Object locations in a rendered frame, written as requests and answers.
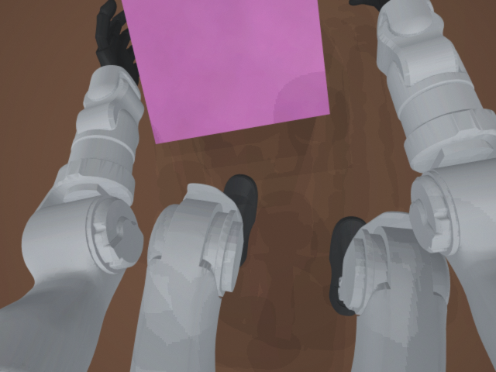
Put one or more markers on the left robot forearm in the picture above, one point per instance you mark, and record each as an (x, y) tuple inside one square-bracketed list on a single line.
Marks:
[(104, 148)]

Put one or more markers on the carton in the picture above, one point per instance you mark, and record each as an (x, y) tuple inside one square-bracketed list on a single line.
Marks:
[(215, 66)]

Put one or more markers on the right robot forearm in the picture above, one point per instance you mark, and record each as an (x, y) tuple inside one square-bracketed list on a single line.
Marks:
[(433, 95)]

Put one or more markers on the left robot thigh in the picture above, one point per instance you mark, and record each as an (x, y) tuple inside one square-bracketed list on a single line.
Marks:
[(179, 311)]

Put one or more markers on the robot left upper arm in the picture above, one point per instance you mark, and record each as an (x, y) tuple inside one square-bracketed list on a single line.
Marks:
[(77, 253)]

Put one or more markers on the robot right foot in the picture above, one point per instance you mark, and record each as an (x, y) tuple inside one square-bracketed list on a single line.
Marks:
[(342, 235)]

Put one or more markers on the robot right upper arm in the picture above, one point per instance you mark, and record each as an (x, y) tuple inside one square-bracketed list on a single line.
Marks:
[(453, 211)]

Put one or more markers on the robot left hand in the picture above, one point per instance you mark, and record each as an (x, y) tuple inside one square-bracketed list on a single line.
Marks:
[(111, 44)]

